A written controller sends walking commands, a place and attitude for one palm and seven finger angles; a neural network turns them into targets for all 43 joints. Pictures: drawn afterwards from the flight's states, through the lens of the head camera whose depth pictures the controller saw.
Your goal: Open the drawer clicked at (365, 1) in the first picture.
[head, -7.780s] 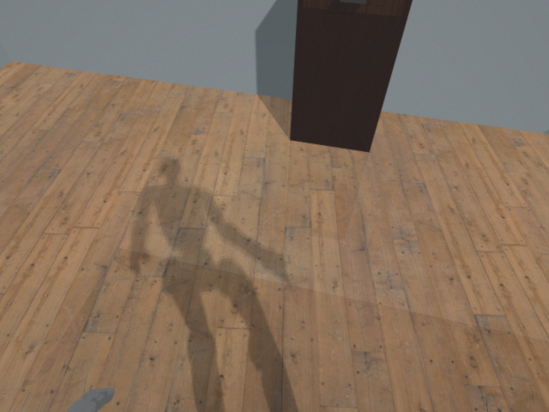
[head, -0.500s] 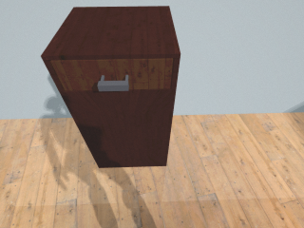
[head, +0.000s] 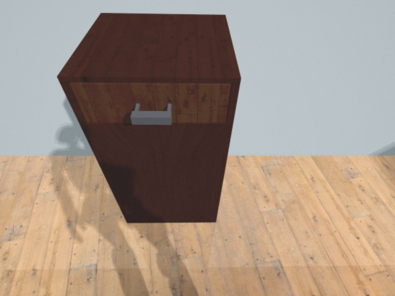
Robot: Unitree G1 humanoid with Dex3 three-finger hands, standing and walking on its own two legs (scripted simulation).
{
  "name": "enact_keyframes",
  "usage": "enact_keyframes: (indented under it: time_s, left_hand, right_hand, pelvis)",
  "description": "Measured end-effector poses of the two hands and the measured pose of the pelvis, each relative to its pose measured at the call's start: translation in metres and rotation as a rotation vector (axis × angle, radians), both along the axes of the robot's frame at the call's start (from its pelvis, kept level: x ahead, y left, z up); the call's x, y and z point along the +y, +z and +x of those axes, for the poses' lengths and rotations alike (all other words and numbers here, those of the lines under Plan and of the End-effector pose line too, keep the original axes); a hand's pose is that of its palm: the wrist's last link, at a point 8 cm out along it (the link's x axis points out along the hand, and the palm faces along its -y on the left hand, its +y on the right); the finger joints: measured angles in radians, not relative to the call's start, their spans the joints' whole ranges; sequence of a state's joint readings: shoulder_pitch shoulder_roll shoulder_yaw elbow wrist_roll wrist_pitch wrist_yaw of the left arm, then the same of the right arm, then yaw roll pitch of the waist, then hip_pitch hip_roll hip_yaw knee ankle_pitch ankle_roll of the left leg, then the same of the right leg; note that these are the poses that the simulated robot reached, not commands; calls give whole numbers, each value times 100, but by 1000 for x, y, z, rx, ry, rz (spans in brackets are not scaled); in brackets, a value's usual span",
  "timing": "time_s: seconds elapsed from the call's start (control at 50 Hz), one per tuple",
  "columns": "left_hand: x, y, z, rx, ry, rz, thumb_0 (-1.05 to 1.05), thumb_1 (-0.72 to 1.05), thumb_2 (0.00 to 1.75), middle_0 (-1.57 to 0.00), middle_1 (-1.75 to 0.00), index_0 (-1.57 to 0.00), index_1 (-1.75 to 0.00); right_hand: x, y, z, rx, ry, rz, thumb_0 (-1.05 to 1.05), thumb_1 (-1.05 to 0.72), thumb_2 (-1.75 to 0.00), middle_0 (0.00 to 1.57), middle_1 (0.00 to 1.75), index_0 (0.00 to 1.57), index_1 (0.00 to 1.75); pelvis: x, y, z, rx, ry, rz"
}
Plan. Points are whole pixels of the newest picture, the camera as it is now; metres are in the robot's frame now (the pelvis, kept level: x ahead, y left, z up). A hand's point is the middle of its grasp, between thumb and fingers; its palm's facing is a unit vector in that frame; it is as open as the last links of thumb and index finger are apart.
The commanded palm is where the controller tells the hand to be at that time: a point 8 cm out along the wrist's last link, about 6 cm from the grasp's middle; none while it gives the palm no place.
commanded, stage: shuffle to correct the standing spot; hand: left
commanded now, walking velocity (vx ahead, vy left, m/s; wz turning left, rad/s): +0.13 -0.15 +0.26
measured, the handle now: (152, 112) +0.57 +0.16 +0.04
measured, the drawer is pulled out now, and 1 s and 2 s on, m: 0.00 0.00 0.00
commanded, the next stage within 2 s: come to a stop and stand still in 0.22 s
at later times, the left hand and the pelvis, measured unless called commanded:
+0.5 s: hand out of the picture -0.01 +0.10 -0.18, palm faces +0.11 -0.98 -0.16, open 7.4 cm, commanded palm none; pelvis +0.06 -0.05 -0.01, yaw +2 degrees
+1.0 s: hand out of the picture +0.08 +0.09 -0.16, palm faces +0.07 -0.96 -0.25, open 7.4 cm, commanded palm none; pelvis +0.04 -0.10 +0.00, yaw +2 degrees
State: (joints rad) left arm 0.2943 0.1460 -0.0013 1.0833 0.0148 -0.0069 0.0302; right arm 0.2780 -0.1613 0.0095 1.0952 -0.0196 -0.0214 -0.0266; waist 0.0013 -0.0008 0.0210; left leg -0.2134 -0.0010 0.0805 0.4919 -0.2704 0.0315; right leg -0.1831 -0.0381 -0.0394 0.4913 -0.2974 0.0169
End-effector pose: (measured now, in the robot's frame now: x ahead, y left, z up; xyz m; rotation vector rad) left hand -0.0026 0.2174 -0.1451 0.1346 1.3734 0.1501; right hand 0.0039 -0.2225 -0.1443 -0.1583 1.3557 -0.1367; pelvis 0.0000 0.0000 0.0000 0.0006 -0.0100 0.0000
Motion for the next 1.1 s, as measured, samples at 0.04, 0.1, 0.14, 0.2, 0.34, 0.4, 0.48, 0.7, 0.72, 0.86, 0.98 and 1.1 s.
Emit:
enact_keyframes:
  time_s: [0.04, 0.1, 0.14, 0.2, 0.34, 0.4, 0.48, 0.7, 0.72, 0.86, 0.98, 1.1]
  left_hand:
    - [-2, -1, -1, 8, 0, -5, 0, 91, 90, -20, -30, -20, -29]
    - [-5, -3, -3, 25, 1, -10, 0, 91, 90, -20, -30, -20, -29]
    - [-7, -4, -4, 39, 3, -11, 0, 91, 90, -20, -30, -20, -29]
    - [-13, -3, -3, 59, 8, -6, 0, 91, 90, -20, -30, -20, -29]
    - [-37, -1, 5, 73, 54, 8, 0, 91, 90, -20, -30, -20, -29]
    - [-49, -1, 1, 81, 91, 2, 0, 91, 90, -20, -30, -20, -29]
    - [-67, -1, -8, 140, 109, -27, 0, 91, 90, -20, -30, -20, -29]
    - [-60, -3, 48, 63, 77, 13, 1, 91, 90, -20, -30, -20, -29]
    - [-58, -1, 56, 30, 73, 27, 1, 91, 90, -20, -30, -20, -29]
    - [-59, 12, 75, -101, 40, 125, 1, 93, 90, -20, -30, -20, -29]
    - [-81, 18, 69, -101, 28, 87, 1, 91, 90, -20, -30, -20, -29]
    - [-90, 4, 56, -84, 45, 37, 1, 93, 90, -20, -30, -20, -30]
  right_hand:
    - [0, 0, 0, 6, -1, 2, 1, -91, -90, 20, 30, 20, 30]
    - [-1, -2, -1, 20, -6, 8, 1, -91, -90, 20, 30, 20, 30]
    - [-3, -3, -1, 31, -12, 12, 1, -91, -90, 20, 30, 20, 30]
    - [-9, -6, -1, 52, -21, 17, 1, -91, -90, 20, 30, 20, 30]
    - [-37, -13, 12, 106, -13, 14, 1, -90, -90, 21, 30, 20, 30]
    - [-47, -9, 36, 107, 20, -2, 1, -90, -90, 20, 30, 20, 30]
    - [-51, -4, 88, 21, 49, -14, 1, -91, -90, 20, 30, 20, 30]
    - [-38, -2, 161, -201, 57, 25, 0, -91, -90, 20, 30, 20, 30]
    - [-41, -3, 161, -204, 59, 30, 0, -92, -90, 20, 30, 20, 30]
    - [-72, -19, 143, -178, 52, 75, 0, -92, -90, 21, 30, 20, 30]
    - [-101, -8, 106, -90, 25, 41, 0, -92, -90, 20, 30, 20, 30]
    - [-113, -1, 67, -16, 23, -16, 1, -91, -90, 20, 30, 20, 30]
  pelvis:
    - [-1, 0, 2, 1, 2, 1]
    - [-4, -2, 6, 5, 8, 6]
    - [-8, -3, 9, 12, 12, 11]
    - [-16, -5, 16, 26, 15, 18]
    - [-41, -9, 40, 47, 38, 2]
    - [-47, -7, 50, 44, 46, 4]
    - [-48, -5, 61, 36, 35, 5]
    - [-53, -7, 66, 3, 7, 24]
    - [-55, -6, 64, 3, 10, 25]
    - [-85, -14, 49, 3, 23, 37]
    - [-98, -3, 45, 22, 34, 34]
    - [-103, -3, 38, 30, 46, 5]
